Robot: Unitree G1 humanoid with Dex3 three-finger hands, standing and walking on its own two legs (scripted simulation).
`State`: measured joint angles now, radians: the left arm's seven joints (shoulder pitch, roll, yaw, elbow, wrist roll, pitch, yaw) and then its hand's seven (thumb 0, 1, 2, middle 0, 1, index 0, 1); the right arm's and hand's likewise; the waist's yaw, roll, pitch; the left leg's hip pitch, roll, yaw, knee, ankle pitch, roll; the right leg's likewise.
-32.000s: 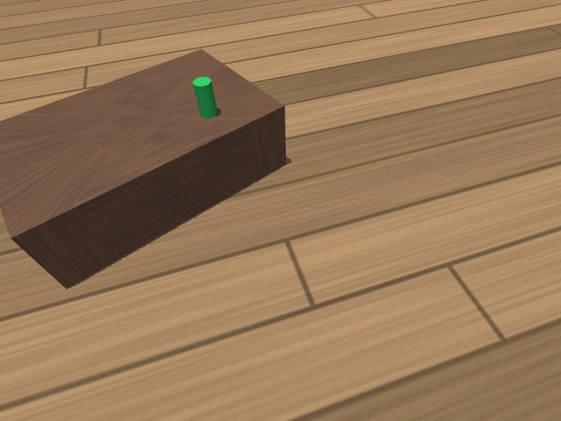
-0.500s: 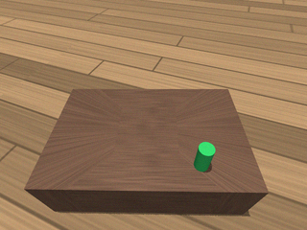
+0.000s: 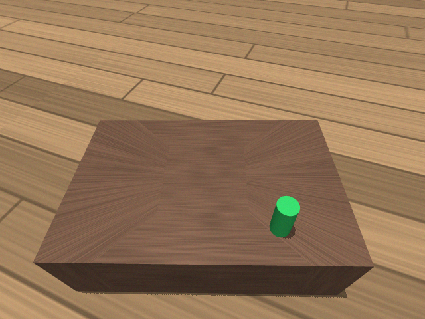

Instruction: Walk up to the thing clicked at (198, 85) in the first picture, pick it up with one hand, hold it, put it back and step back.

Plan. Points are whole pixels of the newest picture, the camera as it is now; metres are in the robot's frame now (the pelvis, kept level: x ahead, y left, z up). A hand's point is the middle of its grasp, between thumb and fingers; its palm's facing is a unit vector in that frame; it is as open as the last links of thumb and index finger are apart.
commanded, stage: stand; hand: right
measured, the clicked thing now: (283, 217) +0.49 -0.22 -0.34
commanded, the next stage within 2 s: step back in 0.78 s
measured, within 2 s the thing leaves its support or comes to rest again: neither
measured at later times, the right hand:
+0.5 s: hand out of the picture +0.08 -0.25 -0.16, palm faces -0.03 +0.93 -0.36, open 7.4 cm
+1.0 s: hand out of the picture +0.09 -0.28 -0.17, palm faces +0.00 +0.93 -0.36, open 7.4 cm
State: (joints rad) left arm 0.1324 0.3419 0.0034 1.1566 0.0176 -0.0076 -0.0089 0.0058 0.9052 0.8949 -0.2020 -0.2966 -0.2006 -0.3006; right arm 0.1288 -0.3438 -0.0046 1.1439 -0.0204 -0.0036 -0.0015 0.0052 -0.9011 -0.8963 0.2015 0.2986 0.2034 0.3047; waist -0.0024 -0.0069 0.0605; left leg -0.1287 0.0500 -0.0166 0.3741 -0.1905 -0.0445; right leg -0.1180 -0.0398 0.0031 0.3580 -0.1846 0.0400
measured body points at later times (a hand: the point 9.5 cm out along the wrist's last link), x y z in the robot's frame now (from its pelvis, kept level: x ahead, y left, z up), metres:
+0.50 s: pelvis +0.01 +0.00 +0.00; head +0.02 +0.01 +0.45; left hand +0.08 +0.30 -0.14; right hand +0.08 -0.30 -0.13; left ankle +0.01 +0.15 -0.75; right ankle +0.01 -0.15 -0.75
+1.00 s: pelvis -0.02 -0.01 -0.02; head +0.04 -0.01 +0.43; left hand +0.07 +0.31 -0.14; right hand +0.09 -0.33 -0.15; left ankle +0.01 +0.15 -0.74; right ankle +0.01 -0.15 -0.75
